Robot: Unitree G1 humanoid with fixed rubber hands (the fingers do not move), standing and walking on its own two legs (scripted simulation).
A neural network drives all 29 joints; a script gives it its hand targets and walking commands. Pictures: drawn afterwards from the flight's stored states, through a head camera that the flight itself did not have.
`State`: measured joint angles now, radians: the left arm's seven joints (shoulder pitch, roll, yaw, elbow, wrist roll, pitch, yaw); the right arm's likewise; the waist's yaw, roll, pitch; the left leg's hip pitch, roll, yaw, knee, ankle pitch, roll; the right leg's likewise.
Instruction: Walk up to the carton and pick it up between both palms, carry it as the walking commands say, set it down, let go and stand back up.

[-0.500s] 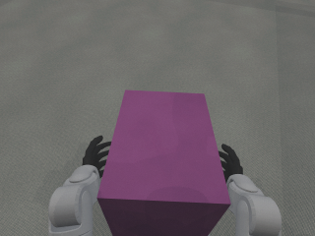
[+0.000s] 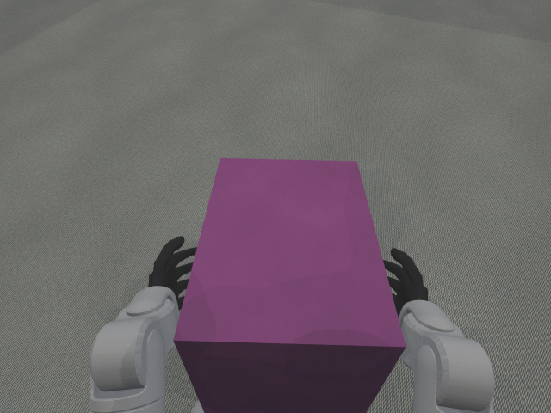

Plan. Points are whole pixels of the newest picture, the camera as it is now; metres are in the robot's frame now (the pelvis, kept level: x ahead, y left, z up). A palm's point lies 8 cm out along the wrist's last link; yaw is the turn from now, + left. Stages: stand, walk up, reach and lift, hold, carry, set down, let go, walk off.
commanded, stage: carry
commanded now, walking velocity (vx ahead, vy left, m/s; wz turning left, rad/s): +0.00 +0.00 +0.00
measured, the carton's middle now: (285, 289) +0.29 +0.01 -0.02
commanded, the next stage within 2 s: none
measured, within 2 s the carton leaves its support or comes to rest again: neither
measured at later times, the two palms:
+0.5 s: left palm (212, 169) +0.46 +0.13 +0.06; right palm (399, 182) +0.44 -0.17 +0.05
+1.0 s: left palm (236, 139) +0.52 +0.10 +0.07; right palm (414, 145) +0.52 -0.21 +0.06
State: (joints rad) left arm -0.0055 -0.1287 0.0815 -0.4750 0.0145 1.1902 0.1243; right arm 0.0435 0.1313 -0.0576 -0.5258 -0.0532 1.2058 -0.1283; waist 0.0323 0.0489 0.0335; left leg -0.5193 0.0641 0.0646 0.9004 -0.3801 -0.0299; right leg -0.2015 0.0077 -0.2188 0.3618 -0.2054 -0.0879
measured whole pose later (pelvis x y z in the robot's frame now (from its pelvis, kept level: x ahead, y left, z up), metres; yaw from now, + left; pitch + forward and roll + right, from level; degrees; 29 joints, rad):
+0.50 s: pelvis +0.22 -0.01 -0.01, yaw -1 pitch +1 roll +1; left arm 0.00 -0.13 0.07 -0.52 0.03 1.21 0.12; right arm 0.06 0.13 -0.06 -0.54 -0.04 1.20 -0.13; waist -0.02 -0.03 0.04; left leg -0.30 0.00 0.17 0.49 -0.22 0.05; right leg -0.30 -0.06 -0.08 0.55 -0.24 0.00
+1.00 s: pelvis +0.30 -0.06 -0.02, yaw +1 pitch +2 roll +1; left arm 0.01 -0.13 0.08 -0.48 0.03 1.25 0.12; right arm 0.06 0.13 -0.05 -0.51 -0.04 1.24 -0.13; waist 0.00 -0.01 -0.10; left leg -0.25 0.07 0.10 0.59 -0.35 -0.03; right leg -0.23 0.00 -0.14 0.62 -0.39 -0.04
